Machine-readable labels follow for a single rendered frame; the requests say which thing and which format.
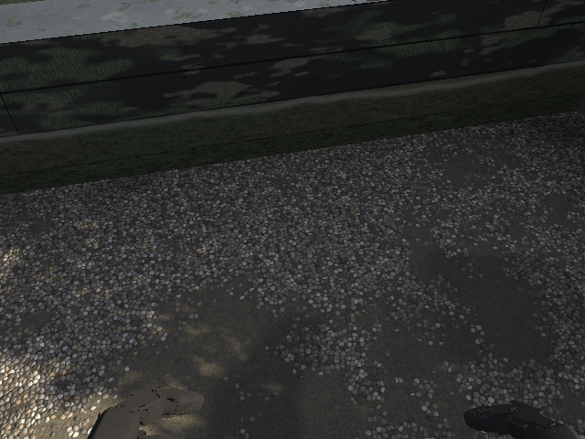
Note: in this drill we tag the left robot hand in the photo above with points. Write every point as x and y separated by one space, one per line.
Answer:
143 407

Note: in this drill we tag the right robot hand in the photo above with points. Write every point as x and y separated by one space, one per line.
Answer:
520 420

